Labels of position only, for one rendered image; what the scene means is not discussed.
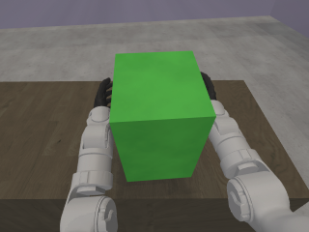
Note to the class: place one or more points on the robot right hand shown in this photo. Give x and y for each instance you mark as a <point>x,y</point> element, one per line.
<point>209,86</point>

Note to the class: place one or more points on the robot left upper arm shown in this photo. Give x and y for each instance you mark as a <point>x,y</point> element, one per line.
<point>90,214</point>

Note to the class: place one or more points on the robot left forearm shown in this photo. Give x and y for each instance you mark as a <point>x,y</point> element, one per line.
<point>93,175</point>

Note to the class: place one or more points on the robot right upper arm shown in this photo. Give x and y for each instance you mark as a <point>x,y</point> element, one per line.
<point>260,200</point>

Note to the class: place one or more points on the robot right forearm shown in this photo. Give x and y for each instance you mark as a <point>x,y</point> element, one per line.
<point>236,156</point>

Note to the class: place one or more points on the carton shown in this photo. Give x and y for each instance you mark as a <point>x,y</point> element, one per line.
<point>160,114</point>

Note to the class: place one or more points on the robot left hand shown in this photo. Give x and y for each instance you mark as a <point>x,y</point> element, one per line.
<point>102,94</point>

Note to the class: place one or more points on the pedestal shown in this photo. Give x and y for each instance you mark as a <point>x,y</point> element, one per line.
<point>41,126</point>

